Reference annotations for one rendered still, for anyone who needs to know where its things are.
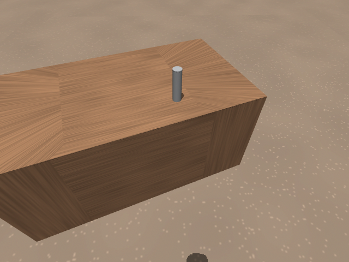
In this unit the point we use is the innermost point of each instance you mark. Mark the can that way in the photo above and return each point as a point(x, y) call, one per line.
point(176, 84)

